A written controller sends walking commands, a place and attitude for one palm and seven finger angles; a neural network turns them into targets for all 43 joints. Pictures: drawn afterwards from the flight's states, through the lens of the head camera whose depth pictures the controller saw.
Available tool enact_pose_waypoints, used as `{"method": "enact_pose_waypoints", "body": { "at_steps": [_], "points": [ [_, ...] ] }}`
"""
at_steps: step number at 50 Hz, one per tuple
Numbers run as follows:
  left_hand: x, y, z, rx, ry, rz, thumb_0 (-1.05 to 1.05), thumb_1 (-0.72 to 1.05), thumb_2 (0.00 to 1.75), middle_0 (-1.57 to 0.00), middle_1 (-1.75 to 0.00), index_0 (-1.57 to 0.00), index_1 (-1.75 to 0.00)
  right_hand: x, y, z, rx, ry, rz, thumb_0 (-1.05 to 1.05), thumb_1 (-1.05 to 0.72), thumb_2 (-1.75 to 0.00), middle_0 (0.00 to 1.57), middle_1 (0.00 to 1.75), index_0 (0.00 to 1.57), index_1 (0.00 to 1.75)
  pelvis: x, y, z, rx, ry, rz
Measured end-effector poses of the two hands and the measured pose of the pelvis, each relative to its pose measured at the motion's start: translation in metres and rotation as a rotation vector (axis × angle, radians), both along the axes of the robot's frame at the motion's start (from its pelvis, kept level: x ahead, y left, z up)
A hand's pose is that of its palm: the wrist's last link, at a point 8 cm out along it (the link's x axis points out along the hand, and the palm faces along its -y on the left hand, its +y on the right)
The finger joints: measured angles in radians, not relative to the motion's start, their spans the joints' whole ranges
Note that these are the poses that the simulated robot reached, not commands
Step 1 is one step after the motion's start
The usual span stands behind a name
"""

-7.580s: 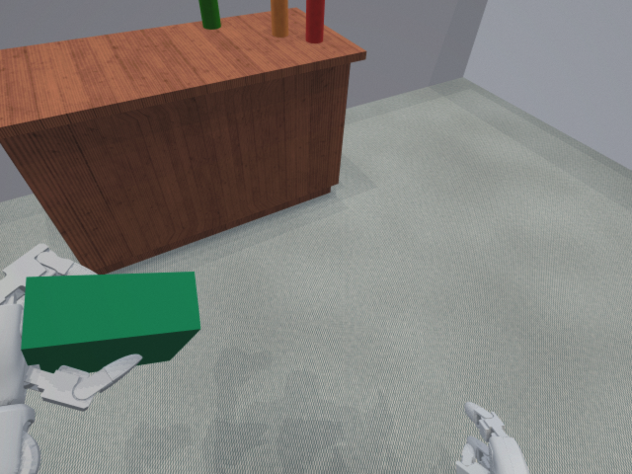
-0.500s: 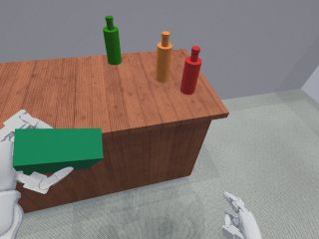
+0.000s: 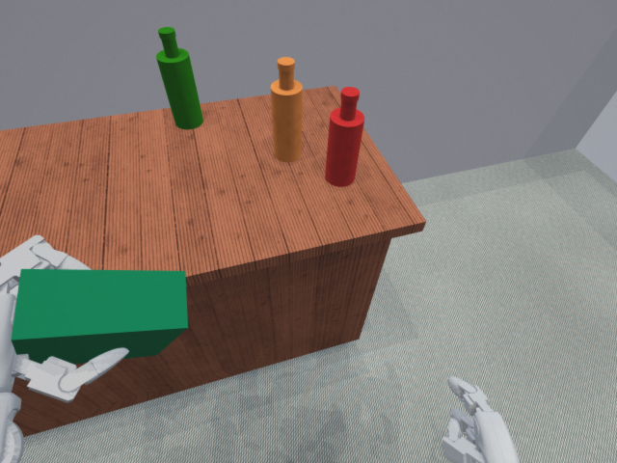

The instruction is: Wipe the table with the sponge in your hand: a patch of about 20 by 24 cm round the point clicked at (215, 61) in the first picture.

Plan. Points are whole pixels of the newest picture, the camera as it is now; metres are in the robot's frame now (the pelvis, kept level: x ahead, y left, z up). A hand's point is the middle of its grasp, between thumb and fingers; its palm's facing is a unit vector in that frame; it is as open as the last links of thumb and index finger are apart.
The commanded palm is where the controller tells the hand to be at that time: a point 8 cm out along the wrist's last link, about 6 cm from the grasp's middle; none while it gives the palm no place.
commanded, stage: shuffle to correct the standing spot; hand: left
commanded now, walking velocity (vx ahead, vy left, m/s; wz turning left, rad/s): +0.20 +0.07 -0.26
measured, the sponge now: (126, 319) +0.23 +0.21 +0.12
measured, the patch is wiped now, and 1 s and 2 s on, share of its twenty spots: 0.00 0.00 0.00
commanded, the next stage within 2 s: come to a stop and stand still in 0.60 s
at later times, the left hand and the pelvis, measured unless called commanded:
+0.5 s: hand (134, 234) +0.31 +0.22 +0.16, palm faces +0.31 -0.85 -0.42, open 10.0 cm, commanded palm +0.25 +0.27 +0.17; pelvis +0.07 +0.00 -0.02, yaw -3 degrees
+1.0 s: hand (160, 174) +0.39 +0.21 +0.17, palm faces +0.25 -0.84 -0.48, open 10.0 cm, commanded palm +0.35 +0.27 +0.17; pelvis +0.16 +0.01 -0.02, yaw -7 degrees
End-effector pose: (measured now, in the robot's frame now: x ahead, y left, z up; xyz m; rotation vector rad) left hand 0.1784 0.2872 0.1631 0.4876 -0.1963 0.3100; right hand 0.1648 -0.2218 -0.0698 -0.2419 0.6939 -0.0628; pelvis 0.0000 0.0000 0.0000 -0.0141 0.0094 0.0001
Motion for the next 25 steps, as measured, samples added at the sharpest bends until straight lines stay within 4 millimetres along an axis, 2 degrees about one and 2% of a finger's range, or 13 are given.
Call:
{"method": "enact_pose_waypoints", "body": {
  "at_steps": [8, 16, 21, 25],
  "points": [
    [0.014, 0.001, -0.012, -0.055, -0.009, 0.031, -0.01, -0.49, 1.02, -0.74, -1.37, -0.76, -1.36, 0.023, -0.008, 0.000, -0.035, -0.015, -0.015, 0.02, -0.90, -0.90, 0.21, 0.30, 0.20, 0.30, 0.021, 0.001, -0.006, -0.004, 0.002, -0.018],
    [0.058, -0.003, -0.004, -0.021, -0.097, -0.017, -0.01, -0.49, 1.02, -0.74, -1.37, -0.76, -1.36, 0.044, -0.009, -0.006, -0.025, -0.040, -0.064, 0.02, -0.90, -0.90, 0.21, 0.30, 0.20, 0.30, 0.044, 0.004, -0.018, 0.023, -0.005, -0.048],
    [0.085, -0.018, 0.006, 0.044, -0.109, -0.063, -0.01, -0.49, 1.02, -0.74, -1.37, -0.76, -1.36, 0.050, -0.011, -0.021, 0.027, -0.026, -0.097, 0.02, -0.90, -0.90, 0.21, 0.30, 0.20, 0.30, 0.064, 0.000, -0.024, 0.010, 0.005, -0.061],
    [0.098, -0.025, 0.007, 0.037, -0.128, -0.093, -0.01, -0.49, 1.02, -0.74, -1.37, -0.76, -1.36, 0.050, -0.014, -0.032, 0.037, 0.059, -0.096, 0.02, -0.90, -0.90, 0.21, 0.30, 0.20, 0.30, 0.075, -0.002, -0.023, 0.005, -0.003, -0.060]
  ]
}}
